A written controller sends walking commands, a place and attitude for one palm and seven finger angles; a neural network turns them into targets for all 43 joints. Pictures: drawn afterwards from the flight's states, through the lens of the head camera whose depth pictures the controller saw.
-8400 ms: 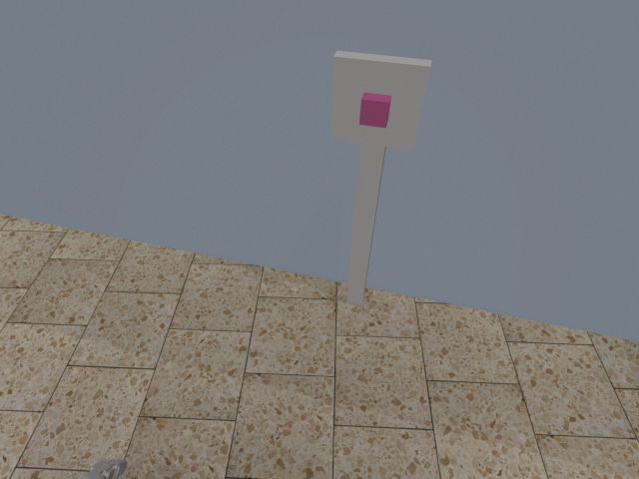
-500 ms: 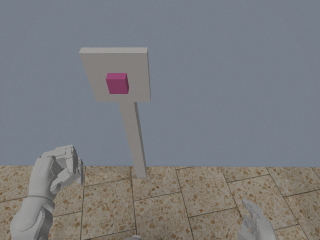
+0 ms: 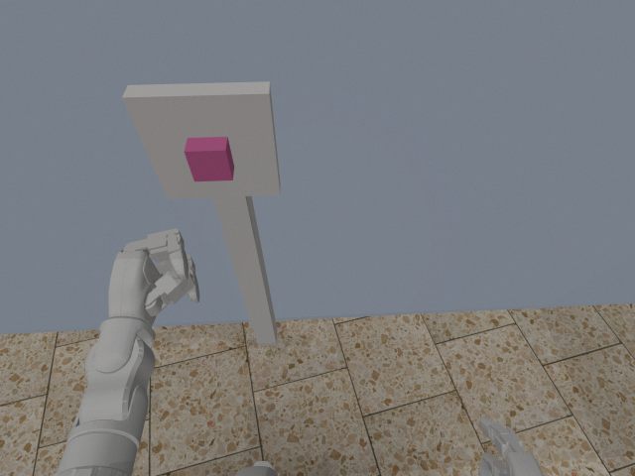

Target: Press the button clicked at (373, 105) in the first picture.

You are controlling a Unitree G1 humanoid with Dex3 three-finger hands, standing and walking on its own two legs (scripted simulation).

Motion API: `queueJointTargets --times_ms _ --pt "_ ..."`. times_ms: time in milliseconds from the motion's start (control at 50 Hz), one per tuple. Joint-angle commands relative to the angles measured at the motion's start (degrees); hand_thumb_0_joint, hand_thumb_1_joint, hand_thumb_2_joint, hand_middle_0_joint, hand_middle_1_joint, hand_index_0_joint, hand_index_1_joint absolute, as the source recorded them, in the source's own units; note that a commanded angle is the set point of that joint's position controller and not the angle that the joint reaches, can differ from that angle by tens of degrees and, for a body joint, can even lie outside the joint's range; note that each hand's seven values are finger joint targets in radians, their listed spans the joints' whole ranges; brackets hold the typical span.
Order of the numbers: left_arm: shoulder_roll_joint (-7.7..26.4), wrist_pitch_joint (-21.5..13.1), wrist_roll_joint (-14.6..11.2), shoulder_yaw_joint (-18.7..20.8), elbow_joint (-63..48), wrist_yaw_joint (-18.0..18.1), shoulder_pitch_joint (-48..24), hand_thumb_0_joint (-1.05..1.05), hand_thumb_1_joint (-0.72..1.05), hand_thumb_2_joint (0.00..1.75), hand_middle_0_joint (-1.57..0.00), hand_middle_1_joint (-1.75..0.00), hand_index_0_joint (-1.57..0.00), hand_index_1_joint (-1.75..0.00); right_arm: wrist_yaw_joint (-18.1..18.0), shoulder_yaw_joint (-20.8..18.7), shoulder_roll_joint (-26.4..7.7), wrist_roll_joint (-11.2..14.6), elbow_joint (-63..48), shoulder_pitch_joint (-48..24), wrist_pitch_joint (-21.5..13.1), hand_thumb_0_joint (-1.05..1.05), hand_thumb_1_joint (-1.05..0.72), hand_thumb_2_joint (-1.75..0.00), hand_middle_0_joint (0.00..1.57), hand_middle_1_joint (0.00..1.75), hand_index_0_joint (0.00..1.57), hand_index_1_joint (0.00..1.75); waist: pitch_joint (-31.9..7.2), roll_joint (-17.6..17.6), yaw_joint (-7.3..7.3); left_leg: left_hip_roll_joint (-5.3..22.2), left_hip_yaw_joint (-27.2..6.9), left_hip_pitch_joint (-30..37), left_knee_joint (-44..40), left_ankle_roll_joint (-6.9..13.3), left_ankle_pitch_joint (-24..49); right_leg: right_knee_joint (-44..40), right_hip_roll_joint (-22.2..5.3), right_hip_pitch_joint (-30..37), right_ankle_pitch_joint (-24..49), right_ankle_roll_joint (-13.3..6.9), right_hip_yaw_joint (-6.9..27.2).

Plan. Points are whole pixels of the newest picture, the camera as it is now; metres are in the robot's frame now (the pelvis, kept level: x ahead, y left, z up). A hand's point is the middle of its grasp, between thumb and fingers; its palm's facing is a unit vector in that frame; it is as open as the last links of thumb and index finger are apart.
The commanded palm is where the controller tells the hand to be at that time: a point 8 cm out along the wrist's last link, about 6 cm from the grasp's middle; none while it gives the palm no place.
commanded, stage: aim a knuckle at the button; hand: left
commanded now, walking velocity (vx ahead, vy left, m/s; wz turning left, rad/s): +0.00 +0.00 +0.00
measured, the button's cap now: (211, 158) +0.53 +0.18 +0.09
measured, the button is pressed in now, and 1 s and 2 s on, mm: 0 0 5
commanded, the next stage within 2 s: press the button with the knuckle in 1.24 s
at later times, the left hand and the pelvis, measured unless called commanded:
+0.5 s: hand (234, 222) +0.43 +0.14 +0.06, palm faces +0.08 -1.00 -0.01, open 3.1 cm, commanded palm +0.41 +0.19 +0.06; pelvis -0.01 +0.01 -0.02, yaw -1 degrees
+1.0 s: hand (232, 222) +0.44 +0.14 +0.06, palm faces +0.09 -1.00 -0.01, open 3.1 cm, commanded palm +0.41 +0.19 +0.06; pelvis -0.01 +0.00 -0.02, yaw -1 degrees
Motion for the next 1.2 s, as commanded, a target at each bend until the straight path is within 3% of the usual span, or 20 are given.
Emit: queueJointTargets --times_ms 0,140,180,220,280,320,380,400,420,500,520,580,600,680,740,860,900,960,1000,1180 --pt "6.9 -3.51 0.47 0.99 -6.85 0.81 -21.02 0.0 0.9 0.9 -1.3 -1.5 -1.3 -1.5 -0.54 -2.73 -7.71 0.08 -6.78 -1.0 -1.45 0.0 -0.9 -0.9 0.2 0.3 0.2 0.3 -13.95 -1.13 -1.82 -1.07 -2.32 12.27 -4.01 1.23 12.16 -7.33 0.02 -0.6 19.63 1.6 2.12" --pt "7.15 -5.56 2.22 1.38 -1.53 3.78 -30.88 0.0 0.9 0.9 -1.3 -1.5 -1.3 -1.5 0.18 -3.26 -7.87 -0.61 -5.51 1.57 -0.12 0.0 -0.9 -0.9 0.2 0.3 0.2 0.3 -19.5 0.06 -1.94 -0.73 -3.04 14.2 -2.65 0.81 14.14 -5.18 0.35 -2.31 20.06 1.22 1.55" --pt "8.16 -5.86 2.85 2.02 2.81 4.57 -33.07 0.0 0.9 0.9 -1.3 -1.5 -1.3 -1.5 0.39 -3.15 -8.13 -0.79 -4.81 2.32 0.52 0.0 -0.9 -0.9 0.2 0.3 0.2 0.3 -18.05 -2.01 -2.63 -0.67 -3.23 12.06 -2.15 0.97 12.77 -5.03 0.61 -3.26 18.88 1.3 1.55" --pt "7.08 -6.09 3.36 1.26 5.74 5.3 -36.82 0.0 0.9 0.9 -1.3 -1.5 -1.3 -1.5 0.69 -3.14 -7.9 -0.84 -4.59 2.56 1.13 0.0 -0.9 -0.9 0.2 0.3 0.2 0.3 -17.36 -0.33 -3.03 -0.83 -2.99 11.52 -2.01 0.89 11.73 -4.91 0.55 -4.71 18.09 1.32 1.65" --pt "9.55 -6.9 4.16 3.57 9.27 6.62 -41.45 0.0 0.9 0.9 -1.3 -1.5 -1.3 -1.5 0.89 -3.41 -8.37 -1.25 -3.9 4.09 1.95 0.0 -0.9 -0.9 0.2 0.3 0.2 0.3 -19.35 -1.72 -3.33 -0.73 -3.4 10.96 -1.2 0.96 12.28 -4.1 0.79 -5.1 18.07 1.25 1.67" --pt "7.19 -7.72 4.42 2.17 10.2 7.11 -43.05 0.0 0.9 0.9 -1.3 -1.5 -1.3 -1.5 1.4 -3.48 -7.96 -1.4 -4.06 4.48 2.28 0.0 -0.9 -0.9 0.2 0.3 0.2 0.3 -21.74 1.65 -3.04 -0.77 -3.18 12.62 -0.83 0.68 13.82 -3.43 0.84 -5.82 18.98 1.04 1.51" --pt "9.35 -8.53 5.3 3.92 15.88 7.93 -46.52 0.0 0.9 0.9 -1.3 -1.5 -1.3 -1.5 1.66 -3.64 -8.46 -1.81 -3.03 6.09 3.15 0.0 -0.9 -0.9 0.2 0.3 0.2 0.3 -20.83 -2.21 -4.29 -0.61 -3.38 9.87 0.2 0.94 12.98 -3.04 1.11 -6.72 18.49 1.27 1.65" --pt "7.5 -9.05 5.51 2.11 16.28 7.94 -50.16 0.0 0.9 0.9 -1.3 -1.5 -1.3 -1.5 1.83 -3.56 -8.16 -1.76 -2.98 6.13 3.28 0.0 -0.9 -0.9 0.2 0.3 0.2 0.3 -20.59 -1.23 -5.05 -0.71 -3.23 9.68 0.29 0.96 12.28 -2.92 1.05 -7.75 18.11 1.4 1.74" --pt "8.17 -9.47 5.91 2.79 17.57 8.18 -51.32 0.0 0.9 0.9 -1.3 -1.5 -1.3 -1.5 1.92 -3.76 -8.21 -1.83 -2.64 6.63 3.52 0.0 -0.9 -0.9 0.2 0.3 0.2 0.3 -21.15 0.62 -4.74 -0.71 -3.23 9.96 0.66 0.83 12.31 -2.65 1.07 -8.46 17.77 1.18 1.84" --pt "11.33 -10.74 6.66 6.06 23.39 9.08 -57.19 0.0 0.9 0.9 -1.3 -1.5 -1.3 -1.5 2.19 -3.87 -8.56 -2.56 -1.78 8.72 4.44 0.0 -0.9 -0.9 0.2 0.3 0.2 0.3 -22.86 -0.55 -5.36 -0.87 -3.14 8.18 1.74 1.11 12.03 -1.88 1.19 -8.97 17.65 1.37 2.12" --pt "11.04 -11.09 6.84 5.9 24.39 9.06 -57.45 0.0 0.9 0.9 -1.3 -1.5 -1.3 -1.5 2.3 -3.9 -8.47 -2.68 -1.81 9.02 4.66 0.0 -0.9 -0.9 0.2 0.3 0.2 0.3 -23.66 -0.75 -5.55 -0.99 -3.01 7.87 1.96 1.2 12.19 -1.76 1.2 -8.6 18.09 1.44 2.24" --pt "11.86 -12.28 7.24 7.19 22.25 8.83 -52.82 0.0 0.9 0.9 -1.3 -1.5 -1.3 -1.5 2.93 -4.08 -8.5 -3.01 -3.19 9.74 5.46 0.0 -0.9 -0.9 0.2 0.3 0.2 0.3 -28.57 1.89 -3.45 -0.97 -2.79 10.21 2.11 0.94 16.69 -0.43 1.43 -6.11 21.8 0.95 2.02" --pt "10.31 -12.12 7.19 6.24 22.29 8.53 -51.14 0.0 0.9 0.9 -1.3 -1.5 -1.3 -1.5 3.19 -4.11 -8.26 -2.86 -3.47 9.69 5.74 0.0 -0.9 -0.9 0.2 0.3 0.2 0.3 -28.45 1.7 -3.42 -0.87 -2.48 10.61 2.29 0.94 17.74 -0.47 1.54 -6.29 22.82 0.97 1.88" --pt "13.56 -10.23 6.32 8.87 23.54 7.81 -47.56 0.0 0.9 0.9 -1.3 -1.5 -1.3 -1.5 3.04 -4.02 -8.74 -2.51 -4.63 10.21 7.2 0.0 -0.9 -0.9 0.2 0.3 0.2 0.3 -23.29 -4.19 -3.33 -1.33 -1.34 3.78 1.2 1.61 13.65 -2.48 1.46 -1.76 23.4 1.59 3.04" --pt "11.29 -11.34 5.89 6.72 17.14 7.68 -50.71 0.0 0.9 0.9 -1.3 -1.5 -1.3 -1.5 2.84 -4.14 -8.02 -2.19 -4.83 9.77 7.22 0.0 -0.9 -0.9 0.2 0.3 0.2 0.3 -24.72 -0.44 -3.91 -1.2 -1.16 7.5 1.07 1.59 14.34 -2.76 1.55 -2.65 23.75 1.54 3.09" --pt "10.3 -12.44 5.89 4.83 18.49 7.33 -52.13 0.0 0.9 0.9 -1.3 -1.5 -1.3 -1.5 2.55 -4.15 -8.09 -1.95 -3.0 9.24 6.54 0.0 -0.9 -0.9 0.2 0.3 0.2 0.3 -21.12 -0.41 -5.39 -1.01 -1.87 7.86 1.12 1.56 10.73 -3.7 1.53 -6.22 19.39 1.66 3.07" --pt "9.74 -12.76 6.08 4.17 17.1 7.36 -52.54 0.0 0.9 0.9 -1.3 -1.5 -1.3 -1.5 2.47 -4.29 -8.03 -1.84 -3.12 8.9 6.31 0.0 -0.9 -0.9 0.2 0.3 0.2 0.3 -23.83 1.94 -4.77 -1.05 -2.13 10.42 1.14 1.31 12.22 -3.19 1.48 -6.42 19.78 1.35 2.87" --pt "7.55 -11.84 5.54 2.48 19.54 7.19 -53.11 0.0 0.9 0.9 -1.3 -1.5 -1.3 -1.5 2.52 -4.13 -8.05 -1.77 -2.7 8.56 6.16 0.0 -0.9 -0.9 0.2 0.3 0.2 0.3 -21.9 0.47 -5.78 -1.02 -2.45 10.48 1.25 1.41 12.02 -3.58 1.62 -7.83 19.33 1.43 2.41" --pt "10.86 -11.58 5.6 5.64 21.48 7.44 -50.35 0.0 0.9 0.9 -1.3 -1.5 -1.3 -1.5 2.44 -4.07 -8.49 -1.84 -3.15 8.45 6.31 0.0 -0.9 -0.9 0.2 0.3 0.2 0.3 -22.26 -0.74 -4.42 -1.19 -2.23 8.35 1.11 1.36 11.44 -3.37 1.38 -6.3 19.27 1.48 2.74" --pt "7.36 -11.79 5.9 2.99 18.87 7.78 -49.14 0.0 0.9 0.9 -1.3 -1.5 -1.3 -1.5 3.09 -4.07 -8.17 -1.9 -4.73 7.82 6.68 0.0 -0.9 -0.9 0.2 0.3 0.2 0.3 -23.44 -0.41 -4.22 -1.07 -2.72 10.72 1.48 1.16 15.14 -2.21 1.71 -6.36 21.84 1.08 1.82"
